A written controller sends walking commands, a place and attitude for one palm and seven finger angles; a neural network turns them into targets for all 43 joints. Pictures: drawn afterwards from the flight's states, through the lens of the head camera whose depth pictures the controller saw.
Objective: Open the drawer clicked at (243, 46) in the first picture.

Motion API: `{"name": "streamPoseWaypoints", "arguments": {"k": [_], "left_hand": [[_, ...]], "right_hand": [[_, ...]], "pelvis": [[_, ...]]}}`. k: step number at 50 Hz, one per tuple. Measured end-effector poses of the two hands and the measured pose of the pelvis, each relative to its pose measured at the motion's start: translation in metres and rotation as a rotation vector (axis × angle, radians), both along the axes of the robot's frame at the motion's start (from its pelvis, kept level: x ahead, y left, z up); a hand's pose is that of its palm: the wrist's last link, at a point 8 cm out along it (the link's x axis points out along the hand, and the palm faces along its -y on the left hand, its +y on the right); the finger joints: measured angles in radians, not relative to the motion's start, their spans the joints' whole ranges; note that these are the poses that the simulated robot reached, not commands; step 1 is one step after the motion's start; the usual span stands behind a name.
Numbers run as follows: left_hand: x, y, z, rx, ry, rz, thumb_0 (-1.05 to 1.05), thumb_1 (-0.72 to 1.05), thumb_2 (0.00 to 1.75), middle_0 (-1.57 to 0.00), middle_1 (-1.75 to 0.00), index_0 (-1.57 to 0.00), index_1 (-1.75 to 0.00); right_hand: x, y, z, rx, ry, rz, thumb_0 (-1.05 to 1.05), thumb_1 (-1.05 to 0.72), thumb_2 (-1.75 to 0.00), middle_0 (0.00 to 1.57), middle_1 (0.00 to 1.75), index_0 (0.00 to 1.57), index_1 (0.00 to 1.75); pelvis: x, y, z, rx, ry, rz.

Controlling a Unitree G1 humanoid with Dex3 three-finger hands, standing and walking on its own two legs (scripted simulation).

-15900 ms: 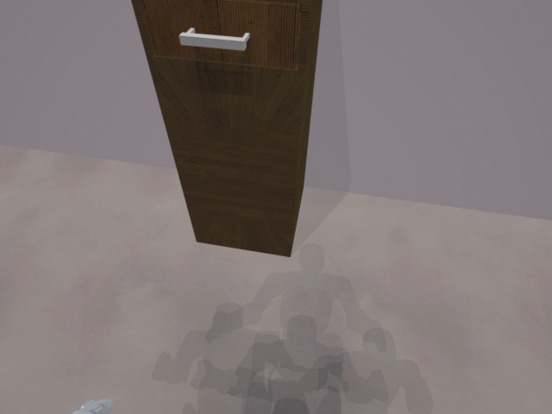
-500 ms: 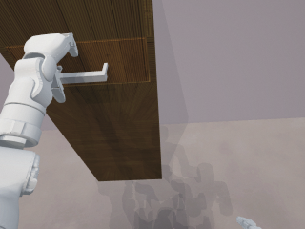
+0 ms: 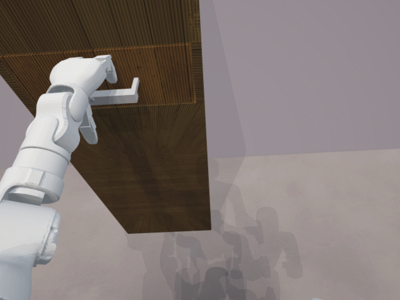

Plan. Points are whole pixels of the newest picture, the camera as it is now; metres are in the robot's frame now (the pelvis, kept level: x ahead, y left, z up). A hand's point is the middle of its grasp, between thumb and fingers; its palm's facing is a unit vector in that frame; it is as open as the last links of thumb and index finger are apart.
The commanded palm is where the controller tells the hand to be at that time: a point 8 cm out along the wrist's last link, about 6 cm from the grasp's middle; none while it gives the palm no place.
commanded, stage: lower the fingers behind the handle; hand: left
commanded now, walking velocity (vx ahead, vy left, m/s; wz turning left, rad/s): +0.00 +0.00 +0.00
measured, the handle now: (101, 91) +0.50 +0.23 +0.16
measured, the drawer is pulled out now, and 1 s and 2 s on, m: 0.00 0.00 0.00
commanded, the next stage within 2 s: close the thumb around the handle in 1.04 s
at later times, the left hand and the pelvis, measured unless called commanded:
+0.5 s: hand (99, 114) +0.45 +0.22 +0.14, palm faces -0.03 -0.01 -1.00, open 13.8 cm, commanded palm +0.43 +0.23 +0.21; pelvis +0.00 -0.01 +0.00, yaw +0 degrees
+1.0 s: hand (105, 114) +0.44 +0.21 +0.15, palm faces +0.00 +0.00 -1.00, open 13.8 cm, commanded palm +0.42 +0.22 +0.20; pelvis +0.00 -0.01 +0.00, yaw +0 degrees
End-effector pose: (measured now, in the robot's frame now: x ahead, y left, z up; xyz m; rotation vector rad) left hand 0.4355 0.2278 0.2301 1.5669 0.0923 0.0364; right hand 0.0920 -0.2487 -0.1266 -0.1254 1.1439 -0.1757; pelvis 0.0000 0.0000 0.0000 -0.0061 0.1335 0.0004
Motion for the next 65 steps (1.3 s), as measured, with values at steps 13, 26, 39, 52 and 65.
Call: {"name": "streamPoseWaypoints", "arguments": {"k": [13, 26, 39, 52, 65], "left_hand": [[0.004, -0.002, -0.014, -0.025, -0.071, -0.069, 0.0, -0.49, 0.3, -0.36, -1.22, -0.32, -1.2], [-0.011, -0.008, -0.033, -0.01, -0.005, -0.028, 0.0, -0.49, 0.3, -0.32, -1.21, -0.33, -1.21], [-0.013, -0.012, -0.033, 0.005, -0.063, -0.041, 0.0, -0.49, 0.3, -0.32, -1.2, -0.32, -1.2], [-0.015, -0.021, -0.031, -0.005, -0.038, -0.045, 0.0, -0.49, 0.3, -0.32, -1.2, -0.32, -1.2], [-0.019, -0.01, -0.032, -0.003, -0.054, -0.034, 0.0, -0.39, 0.34, -0.32, -1.21, -0.32, -1.2]], "right_hand": [[0.007, -0.011, 0.005, -0.045, -0.022, -0.009, 0.01, -0.9, -0.9, 0.2, 0.3, 0.2, 0.3], [0.018, -0.013, 0.006, -0.031, -0.046, -0.002, 0.01, -0.9, -0.9, 0.2, 0.3, 0.2, 0.3], [0.013, -0.015, 0.001, -0.028, -0.046, 0.0, 0.01, -0.9, -0.9, 0.2, 0.3, 0.2, 0.3], [0.0, -0.022, 0.001, -0.031, -0.031, -0.029, 0.01, -0.9, -0.9, 0.2, 0.3, 0.2, 0.3], [0.005, -0.027, 0.005, -0.049, -0.055, -0.028, 0.01, -0.9, -0.9, 0.2, 0.3, 0.2, 0.3]], "pelvis": [[0.003, -0.002, -0.002, -0.001, 0.017, -0.012], [0.004, -0.006, -0.002, 0.001, 0.001, -0.002], [-0.002, -0.011, -0.004, 0.004, 0.01, -0.005], [-0.002, -0.015, -0.002, 0.008, -0.008, -0.011], [-0.004, -0.015, -0.002, 0.006, -0.005, -0.014]]}}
